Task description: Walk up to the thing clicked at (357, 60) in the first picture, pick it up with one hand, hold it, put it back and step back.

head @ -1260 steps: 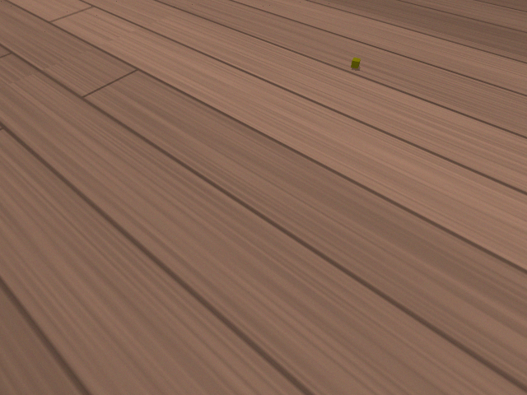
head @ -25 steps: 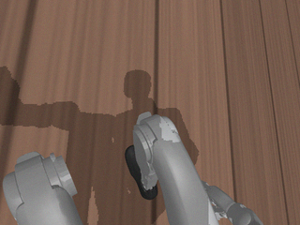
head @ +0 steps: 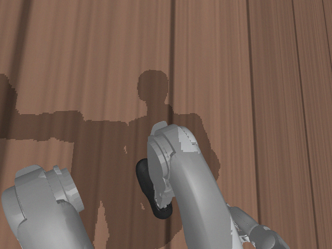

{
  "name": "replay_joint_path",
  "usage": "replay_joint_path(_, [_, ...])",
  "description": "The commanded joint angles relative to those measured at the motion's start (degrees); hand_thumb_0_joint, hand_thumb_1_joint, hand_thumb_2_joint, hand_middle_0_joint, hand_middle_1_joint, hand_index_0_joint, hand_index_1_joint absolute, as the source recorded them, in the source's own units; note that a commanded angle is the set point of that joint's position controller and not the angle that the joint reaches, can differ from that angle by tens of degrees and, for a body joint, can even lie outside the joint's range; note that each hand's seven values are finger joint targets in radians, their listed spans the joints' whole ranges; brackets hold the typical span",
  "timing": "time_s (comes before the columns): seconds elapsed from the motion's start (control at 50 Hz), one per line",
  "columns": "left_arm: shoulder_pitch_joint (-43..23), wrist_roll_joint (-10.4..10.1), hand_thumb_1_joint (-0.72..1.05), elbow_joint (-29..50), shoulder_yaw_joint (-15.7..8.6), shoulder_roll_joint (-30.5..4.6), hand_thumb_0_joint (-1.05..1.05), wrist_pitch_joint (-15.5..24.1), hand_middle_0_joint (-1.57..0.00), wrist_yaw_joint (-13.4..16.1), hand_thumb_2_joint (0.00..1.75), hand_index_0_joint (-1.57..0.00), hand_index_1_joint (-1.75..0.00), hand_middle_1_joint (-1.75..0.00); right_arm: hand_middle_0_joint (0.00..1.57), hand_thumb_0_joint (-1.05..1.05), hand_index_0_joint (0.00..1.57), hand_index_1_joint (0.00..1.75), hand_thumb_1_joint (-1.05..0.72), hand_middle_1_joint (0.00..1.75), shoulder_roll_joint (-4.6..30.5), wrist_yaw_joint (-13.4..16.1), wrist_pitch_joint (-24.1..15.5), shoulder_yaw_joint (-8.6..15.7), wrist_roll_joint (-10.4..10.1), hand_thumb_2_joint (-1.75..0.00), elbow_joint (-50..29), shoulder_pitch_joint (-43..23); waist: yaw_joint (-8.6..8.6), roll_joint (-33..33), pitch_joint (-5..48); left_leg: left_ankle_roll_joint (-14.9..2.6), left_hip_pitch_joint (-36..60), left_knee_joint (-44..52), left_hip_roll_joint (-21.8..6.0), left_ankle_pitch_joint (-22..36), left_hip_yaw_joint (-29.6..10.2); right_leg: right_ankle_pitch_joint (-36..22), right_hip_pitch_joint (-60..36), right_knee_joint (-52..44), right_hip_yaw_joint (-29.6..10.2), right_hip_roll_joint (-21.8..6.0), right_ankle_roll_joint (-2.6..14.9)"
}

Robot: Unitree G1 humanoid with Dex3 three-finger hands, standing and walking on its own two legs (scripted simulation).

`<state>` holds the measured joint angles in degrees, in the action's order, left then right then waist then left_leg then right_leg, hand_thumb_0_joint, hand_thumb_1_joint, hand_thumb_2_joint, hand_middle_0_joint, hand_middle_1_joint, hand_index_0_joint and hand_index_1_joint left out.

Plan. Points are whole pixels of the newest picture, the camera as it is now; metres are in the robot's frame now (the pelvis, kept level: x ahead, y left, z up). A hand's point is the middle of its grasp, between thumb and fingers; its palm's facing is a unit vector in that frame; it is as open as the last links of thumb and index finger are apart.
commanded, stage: close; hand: left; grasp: from above
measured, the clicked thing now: out of the picture +0.46 +0.32 -0.27
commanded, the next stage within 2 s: none
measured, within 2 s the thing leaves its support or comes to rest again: neither
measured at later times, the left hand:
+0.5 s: hand out of the picture +0.44 +0.31 -0.26, palm faces -0.51 -0.09 -0.85, open 12.9 cm
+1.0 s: hand out of the picture +0.45 +0.30 -0.26, palm faces -0.45 -0.09 -0.89, open 11.9 cm
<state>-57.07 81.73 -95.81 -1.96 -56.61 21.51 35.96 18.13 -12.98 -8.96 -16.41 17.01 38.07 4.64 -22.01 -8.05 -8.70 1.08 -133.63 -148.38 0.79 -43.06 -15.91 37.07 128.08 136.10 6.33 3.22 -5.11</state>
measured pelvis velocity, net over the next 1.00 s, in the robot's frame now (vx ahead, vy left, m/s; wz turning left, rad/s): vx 0.00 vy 0.01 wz -0.02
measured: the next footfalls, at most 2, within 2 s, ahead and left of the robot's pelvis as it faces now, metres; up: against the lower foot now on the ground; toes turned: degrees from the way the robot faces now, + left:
none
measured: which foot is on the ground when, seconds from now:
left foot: down 0.00-1.00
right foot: down 0.00-1.00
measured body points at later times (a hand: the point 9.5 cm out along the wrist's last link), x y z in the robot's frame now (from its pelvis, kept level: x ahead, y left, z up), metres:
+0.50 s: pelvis +0.00 +0.00 +0.00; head +0.27 +0.15 +0.33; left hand +0.46 +0.31 -0.21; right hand +0.07 -0.25 -0.05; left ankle +0.06 +0.12 -0.26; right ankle +0.12 -0.14 -0.26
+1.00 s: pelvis +0.00 +0.01 +0.01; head +0.27 +0.15 +0.33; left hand +0.47 +0.30 -0.21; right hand +0.06 -0.25 -0.03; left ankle +0.06 +0.12 -0.26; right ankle +0.12 -0.14 -0.26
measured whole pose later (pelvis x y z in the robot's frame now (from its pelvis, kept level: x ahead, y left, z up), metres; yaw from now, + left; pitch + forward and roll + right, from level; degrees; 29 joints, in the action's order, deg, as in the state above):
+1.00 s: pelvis +0.00 +0.01 +0.01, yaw -1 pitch +28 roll -17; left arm -60.2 78.6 -98.1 -2.0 -56.7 14.9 37.6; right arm 20.6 -13.5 -13.0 -17.2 16.0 36.7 4.5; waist -23.6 -8.4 -9.6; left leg -0.7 -134.8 -147.3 0.4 -42.3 -15.2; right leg 36.4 128.1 134.2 6.4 3.2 -4.5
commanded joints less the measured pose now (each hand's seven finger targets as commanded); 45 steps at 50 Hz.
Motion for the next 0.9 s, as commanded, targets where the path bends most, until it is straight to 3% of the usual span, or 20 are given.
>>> replay_joint_path(0.0, [-16.3, -0.8, -0.36, 5.4, 0.5, -10.5, 0.00, -2.0, -0.12, 4.8, 0.91, -0.14, -0.91, -0.94, 0.20, 0.00, 0.20, 0.30, -0.89, 0.30, 19.8, 1.4, -0.2, 6.2, -0.6, -0.89, 1.3, 9.7, -3.04, 31.2, 34.7, -0.88, 27.1, 18.6, -1.8, 12.0, 7.8, -11.7, -17.4, -11.2, 8.4, 1.8, 6.17])
replay_joint_path(0.1, [-16.0, -2.6, -0.37, 2.9, 1.8, -8.1, 0.00, -5.2, -0.12, 3.9, 0.93, -0.13, -0.92, -0.93, 0.20, 0.00, 0.20, 0.30, -0.89, 0.30, 20.6, 1.1, -1.8, 6.6, -1.5, -0.89, 1.2, 9.4, -4.00, 29.0, 33.2, -1.15, 26.0, 18.4, -1.9, 10.7, 6.8, -11.3, -15.2, -10.5, 8.4, 1.3, 5.91])
replay_joint_path(0.16, [-16.1, -3.8, -0.36, 1.0, -0.4, -10.3, 0.00, -6.1, -0.13, 2.0, 0.91, -0.14, -0.91, -0.93, 0.20, 0.00, 0.20, 0.30, -0.89, 0.30, 21.1, 0.8, -2.7, 6.3, -2.2, -0.90, -0.2, 9.2, -4.09, 28.0, 32.8, -1.29, 25.4, 18.2, -2.0, 11.2, 6.3, -12.0, -15.6, -9.8, 8.3, 0.8, 5.66])
replay_joint_path(0.2, [-17.9, -3.7, -0.34, 3.1, -2.4, -12.8, 0.00, -5.7, -0.15, 1.3, 0.90, -0.16, -0.90, -0.91, 0.20, 0.00, 0.20, 0.30, -0.89, 0.30, 20.8, 0.8, -2.3, 5.9, -2.3, -0.90, -0.1, 10.1, -3.21, 29.3, 36.2, -1.19, 27.4, 18.3, -1.9, 14.3, 5.9, -14.0, -17.4, -9.5, 8.3, 0.7, 5.66])
replay_joint_path(0.24, [-16.6, -4.4, -0.32, 2.0, -1.8, -11.2, 0.00, -5.3, -0.17, -0.1, 0.88, -0.18, -0.89, -0.91, 0.20, 0.00, 0.20, 0.30, -0.89, 0.30, 20.5, 0.8, -2.5, 5.9, -2.2, -0.90, -0.3, 9.2, -3.23, 31.1, 35.0, -0.74, 27.9, 18.6, -2.0, 13.2, 6.1, -13.0, -17.2, -9.0, 8.3, 0.8, 5.86])
replay_joint_path(0.3, [-16.5, -3.7, -0.30, 3.5, -0.8, -10.4, 0.00, -4.0, -0.16, -1.9, 0.85, -0.19, -0.90, -0.92, 0.20, 0.00, 0.20, 0.30, -0.89, 0.30, 19.9, 0.7, -1.8, 5.2, -1.7, -0.90, -1.3, 8.7, -3.46, 33.4, 35.7, -0.06, 30.4, 18.5, -2.0, 14.7, 5.6, -13.8, -16.5, -8.3, 9.1, 0.7, 5.98])
replay_joint_path(0.34, [-17.5, -3.5, -0.29, 6.3, -0.5, -11.9, 0.00, -2.9, -0.17, -2.4, 0.85, -0.19, -0.90, -0.93, 0.20, 0.00, 0.20, 0.30, -0.89, 0.30, 19.7, 0.8, -1.2, 5.3, -1.7, -0.90, -1.2, 8.6, -3.15, 35.8, 37.8, -0.07, 31.2, 18.2, -2.0, 16.0, 6.4, -15.2, -19.1, -8.7, 8.6, 1.1, 6.07])
replay_joint_path(0.42, [-16.0, -3.3, -0.23, 5.8, -0.4, -10.6, 0.00, -0.9, -0.21, -2.1, 0.85, -0.23, -0.87, -0.90, 0.20, 0.00, 0.20, 0.30, -0.89, 0.30, 20.1, 0.8, -0.2, 4.9, -0.9, -0.90, -1.2, 10.2, -4.09, 32.8, 36.4, -0.17, 30.0, 16.7, -1.8, 19.0, 6.5, -17.1, -20.0, -9.0, 9.5, 1.2, 6.02])
replay_joint_path(0.46, [-14.0, -3.1, -0.22, 3.0, 0.7, -8.8, 0.00, -0.1, -0.21, -1.9, 0.86, -0.24, -0.89, -0.92, 0.20, 0.00, 0.20, 0.30, -0.89, 0.30, 19.9, 0.7, -0.1, 4.4, -0.8, -0.89, -1.3, 9.9, -4.62, 30.5, 33.5, -0.43, 28.1, 16.4, -1.7, 17.6, 6.4, -16.2, -19.2, -9.4, 9.9, 1.3, 5.81])
replay_joint_path(0.5, [-15.3, -2.2, -0.19, 5.0, 0.8, -10.4, 0.00, 0.4, -0.23, -0.8, 0.87, -0.25, -0.89, -0.92, 0.20, 0.00, 0.20, 0.30, -0.89, 0.30, 19.9, 1.0, 0.1, 4.3, -0.8, -0.89, -1.0, 9.5, -3.53, 31.1, 36.0, -0.43, 29.4, 17.1, -1.9, 17.5, 6.0, -16.1, -19.7, -9.5, 9.5, 1.5, 5.91])
replay_joint_path(0.58, [-13.8, -2.0, -0.14, 2.9, 2.6, -7.8, 0.00, 0.5, -0.26, 1.3, 0.85, -0.29, -0.88, -0.91, 0.20, 0.00, 0.20, 0.30, -0.89, 0.30, 19.5, 0.8, -0.4, 3.8, 0.0, -0.89, -1.0, 8.3, -4.44, 30.1, 34.0, -0.63, 28.5, 17.3, -2.0, 15.1, 6.2, -14.7, -19.0, -9.7, 9.7, 1.7, 5.66])
replay_joint_path(0.68, [-16.3, -0.7, -0.13, 4.7, 2.3, -10.4, 0.00, -1.6, -0.27, 4.6, 0.73, -0.30, -0.81, -0.85, 0.20, 0.00, 0.20, 0.30, -0.89, 0.30, 20.6, 1.2, -1.4, 4.7, 0.1, -0.89, 0.3, 8.4, -4.07, 31.7, 33.7, -0.36, 28.4, 19.1, -2.3, 11.8, 6.1, -11.9, -17.5, -10.6, 9.0, 1.8, 5.95])
replay_joint_path(0.76, [-16.2, -1.8, -0.16, 4.4, 3.2, -8.3, 0.00, -4.5, -0.27, 5.6, 0.75, -0.29, -0.79, -0.82, 0.20, 0.00, 0.20, 0.30, -0.89, 0.30, 20.8, 0.8, -2.9, 4.9, -0.2, -0.89, 0.2, 7.6, -4.65, 30.5, 32.7, -0.76, 27.5, 18.1, -2.3, 10.7, 6.3, -11.5, -16.1, -10.6, 8.5, 1.3, 5.67])
replay_joint_path(0.88, [-17.4, -3.9, -0.12, 4.1, 0.4, -11.0, 0.00, -7.5, -0.31, 4.1, 0.73, -0.33, -0.73, -0.75, 0.20, 0.00, 0.20, 0.30, -0.89, 0.30, 22.0, 0.2, -4.3, 5.2, -1.6, -0.89, -0.9, 8.1, -4.27, 31.0, 34.3, -0.44, 28.4, 18.6, -2.6, 13.3, 5.4, -13.8, -17.0, -9.6, 8.4, 0.8, 5.58])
